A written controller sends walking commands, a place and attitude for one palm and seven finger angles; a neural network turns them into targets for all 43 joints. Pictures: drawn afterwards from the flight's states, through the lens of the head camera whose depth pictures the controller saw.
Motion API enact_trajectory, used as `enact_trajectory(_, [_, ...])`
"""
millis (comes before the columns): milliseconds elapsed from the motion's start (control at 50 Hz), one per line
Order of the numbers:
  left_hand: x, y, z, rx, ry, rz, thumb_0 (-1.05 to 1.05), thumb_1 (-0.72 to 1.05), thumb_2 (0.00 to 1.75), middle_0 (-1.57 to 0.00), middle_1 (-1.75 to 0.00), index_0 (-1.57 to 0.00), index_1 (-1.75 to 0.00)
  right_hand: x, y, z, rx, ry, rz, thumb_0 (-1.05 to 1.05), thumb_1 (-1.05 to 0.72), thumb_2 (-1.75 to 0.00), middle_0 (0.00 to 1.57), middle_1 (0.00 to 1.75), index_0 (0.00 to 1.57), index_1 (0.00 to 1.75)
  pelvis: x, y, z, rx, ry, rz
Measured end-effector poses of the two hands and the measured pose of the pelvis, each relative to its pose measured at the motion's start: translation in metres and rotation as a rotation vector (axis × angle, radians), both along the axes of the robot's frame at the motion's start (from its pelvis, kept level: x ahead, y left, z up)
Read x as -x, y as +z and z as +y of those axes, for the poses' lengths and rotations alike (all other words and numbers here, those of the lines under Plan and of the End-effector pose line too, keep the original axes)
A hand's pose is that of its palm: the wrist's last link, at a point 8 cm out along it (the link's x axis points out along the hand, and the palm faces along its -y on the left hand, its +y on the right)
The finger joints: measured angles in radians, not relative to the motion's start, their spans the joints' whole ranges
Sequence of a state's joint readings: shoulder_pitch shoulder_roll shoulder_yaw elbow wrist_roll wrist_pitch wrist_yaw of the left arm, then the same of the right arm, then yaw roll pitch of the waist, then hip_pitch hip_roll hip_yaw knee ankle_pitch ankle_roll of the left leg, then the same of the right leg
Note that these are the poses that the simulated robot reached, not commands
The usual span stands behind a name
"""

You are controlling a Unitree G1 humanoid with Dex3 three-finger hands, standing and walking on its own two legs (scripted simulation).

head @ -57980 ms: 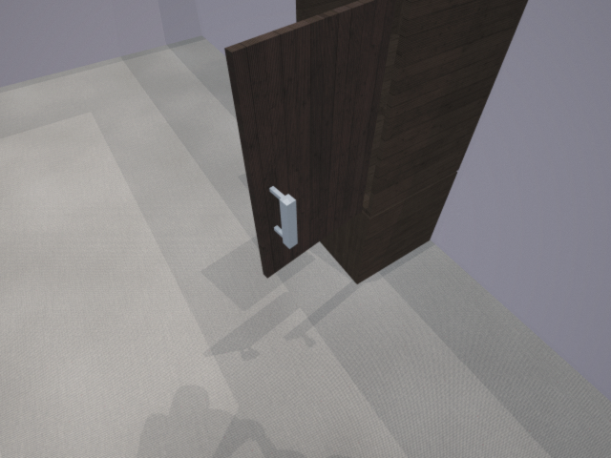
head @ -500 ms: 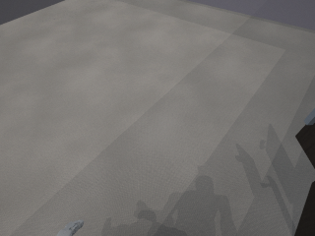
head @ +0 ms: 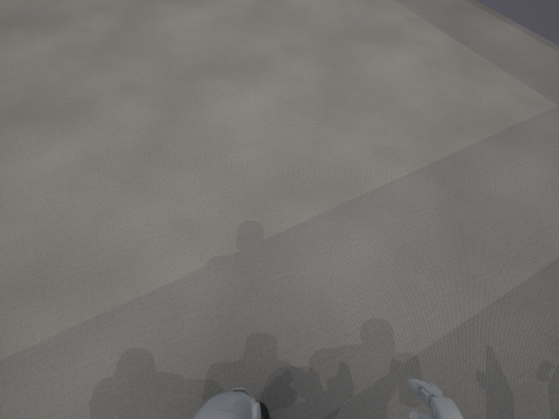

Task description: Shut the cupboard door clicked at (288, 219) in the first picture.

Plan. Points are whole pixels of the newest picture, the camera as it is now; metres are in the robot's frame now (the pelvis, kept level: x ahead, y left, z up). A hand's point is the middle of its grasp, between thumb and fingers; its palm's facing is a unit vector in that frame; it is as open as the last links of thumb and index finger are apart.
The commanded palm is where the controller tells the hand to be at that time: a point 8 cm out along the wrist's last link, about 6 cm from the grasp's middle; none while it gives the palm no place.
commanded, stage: walk to a spot facing it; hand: left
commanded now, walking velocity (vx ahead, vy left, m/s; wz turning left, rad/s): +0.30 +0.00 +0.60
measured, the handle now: out of the picture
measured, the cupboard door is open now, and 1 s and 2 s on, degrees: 42 42 42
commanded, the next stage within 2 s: turn to face it in 0.38 s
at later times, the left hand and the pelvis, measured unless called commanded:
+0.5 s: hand (177, 286) +0.32 +0.21 -0.11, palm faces +0.19 -0.96 -0.20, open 7.4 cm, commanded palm none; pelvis +0.18 -0.01 +0.03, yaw +15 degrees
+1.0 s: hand (196, 371) +0.19 +0.15 -0.13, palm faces +0.29 -0.93 -0.22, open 7.4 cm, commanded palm none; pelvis +0.26 -0.02 +0.03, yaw +9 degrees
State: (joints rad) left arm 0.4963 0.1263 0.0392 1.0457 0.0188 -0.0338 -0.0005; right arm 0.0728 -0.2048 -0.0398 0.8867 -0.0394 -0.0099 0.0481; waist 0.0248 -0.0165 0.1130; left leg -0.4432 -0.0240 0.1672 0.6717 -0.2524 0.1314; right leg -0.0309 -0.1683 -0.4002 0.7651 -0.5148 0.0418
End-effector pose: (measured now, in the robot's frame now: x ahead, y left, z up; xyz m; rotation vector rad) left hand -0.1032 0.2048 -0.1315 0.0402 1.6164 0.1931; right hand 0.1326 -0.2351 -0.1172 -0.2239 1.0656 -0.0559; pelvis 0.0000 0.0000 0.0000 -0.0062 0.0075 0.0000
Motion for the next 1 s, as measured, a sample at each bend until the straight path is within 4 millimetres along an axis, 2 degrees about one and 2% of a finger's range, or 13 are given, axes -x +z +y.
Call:
enact_trajectory(40, [-0.026, -0.006, 0.015, -0.01, 0.006, -0.015, 0.01, 0.9, 0.9, -0.2, -0.3, -0.2, -0.3, -0.02, 0.001, 0.004, 0.018, 0.005, -0.032, 0.0, -0.91, -0.9, 0.2, 0.3, 0.2, 0.3, -0.013, -0.003, 0.007, 0.0, 0.022, -0.009])
enact_trajectory(80, [-0.068, -0.007, 0.031, -0.041, 0.005, -0.094, 0.01, 0.9, 0.9, -0.2, -0.3, -0.2, -0.3, -0.026, 0.006, 0.006, 0.04, 0.012, -0.015, 0.0, -0.91, -0.9, 0.2, 0.3, 0.2, 0.3, -0.025, 0.003, 0.01, -0.001, 0.039, -0.016])
enact_trajectory(200, [-0.211, 0.019, 0.064, -0.109, -0.012, -0.422, 0.01, 0.91, 0.9, -0.2, -0.3, -0.2, -0.3, -0.024, 0.023, 0.009, 0.074, 0.024, 0.108, 0.0, -0.91, -0.9, 0.2, 0.3, 0.2, 0.3, -0.062, 0.025, 0.014, 0.019, 0.102, -0.012])
enact_trajectory(280, [-0.282, 0.038, 0.072, -0.126, -0.024, -0.551, 0.0, 0.91, 0.9, -0.2, -0.3, -0.2, -0.3, -0.022, 0.029, 0.009, 0.07, 0.002, 0.18, 0.0, -0.9, -0.9, 0.2, 0.3, 0.2, 0.3, -0.09, 0.034, 0.012, 0.028, 0.143, -0.003])
enact_trajectory(340, [-0.322, 0.047, 0.071, -0.131, -0.027, -0.602, 0.0, 0.91, 0.9, -0.2, -0.3, -0.2, -0.3, -0.023, 0.031, 0.005, 0.069, -0.015, 0.233, 0.0, -0.9, -0.9, 0.2, 0.3, 0.2, 0.3, -0.112, 0.037, 0.008, 0.028, 0.173, 0.004])
enact_trajectory(440, [-0.375, 0.052, 0.06, -0.133, -0.025, -0.639, 0.0, 0.9, 0.9, -0.2, -0.3, -0.2, -0.3, -0.03, 0.027, -0.007, 0.076, -0.026, 0.324, 0.0, -0.9, -0.9, 0.2, 0.3, 0.2, 0.3, -0.151, 0.035, -0.001, 0.012, 0.227, 0.013])
enact_trajectory(540, [-0.416, 0.05, 0.043, -0.153, -0.01, -0.649, 0.0, 0.9, 0.9, -0.2, -0.3, -0.2, -0.3, -0.054, 0.011, -0.025, 0.081, -0.01, 0.418, 0.0, -0.9, -0.9, 0.2, 0.3, 0.2, 0.3, -0.194, 0.024, -0.014, -0.012, 0.274, 0.015])
enact_trajectory(580, [-0.422, 0.045, 0.037, -0.174, 0.004, -0.646, 0.0, 0.9, 0.9, -0.2, -0.3, -0.2, -0.3, -0.073, -0.001, -0.033, 0.077, 0.002, 0.436, 0.0, -0.9, -0.9, 0.2, 0.3, 0.2, 0.3, -0.213, 0.016, -0.02, -0.02, 0.281, 0.011])
enact_trajectory(620, [-0.415, 0.042, 0.028, -0.185, 0.019, -0.608, 0.0, 0.9, 0.9, -0.2, -0.3, -0.2, -0.3, -0.099, -0.009, -0.037, 0.072, 0.021, 0.424, 0.0, -0.9, -0.9, 0.2, 0.3, 0.2, 0.3, -0.225, 0.016, -0.024, -0.011, 0.284, -0.002])
enact_trajectory(740, [-0.355, 0.037, -0.004, -0.157, 0.119, -0.374, 0.0, 0.9, 0.9, -0.2, -0.3, -0.2, -0.3, -0.189, 0.0, -0.028, 0.035, 0.095, 0.288, 0.0, -0.91, -0.9, 0.2, 0.3, 0.2, 0.3, -0.251, 0.032, -0.035, -0.034, 0.273, -0.006])
enact_trajectory(820, [-0.316, 0.038, -0.011, -0.149, 0.16, -0.24, 0.0, 0.93, 0.9, -0.2, -0.3, -0.2, -0.3, -0.239, 0.005, -0.014, 0.006, 0.125, 0.196, 0.0, -0.91, -0.9, 0.2, 0.3, 0.2, 0.3, -0.257, 0.036, -0.038, -0.031, 0.238, 0.012])
enact_trajectory(900, [-0.291, 0.038, -0.015, -0.13, 0.18, -0.158, 0.0, 0.92, 0.9, -0.2, -0.3, -0.2, -0.3, -0.273, 0.01, -0.001, -0.006, 0.134, 0.12, 0.0, -0.91, -0.9, 0.2, 0.3, 0.2, 0.3, -0.259, 0.036, -0.034, -0.021, 0.2, 0.02])
enact_trajectory(1000, [-0.28, 0.033, -0.009, -0.104, 0.181, -0.132, 0.0, 0.91, 0.9, -0.2, -0.3, -0.2, -0.3, -0.297, 0.021, 0.014, -0.002, 0.126, 0.041, 0.0, -0.91, -0.9, 0.2, 0.3, 0.2, 0.3, -0.257, 0.035, -0.022, -0.014, 0.149, 0.02])
